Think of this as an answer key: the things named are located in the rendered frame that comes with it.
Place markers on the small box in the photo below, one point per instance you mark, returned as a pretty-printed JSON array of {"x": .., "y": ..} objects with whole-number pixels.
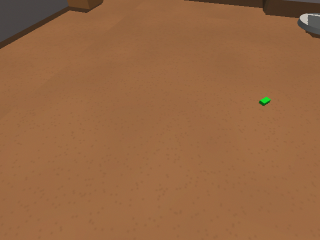
[{"x": 264, "y": 101}]

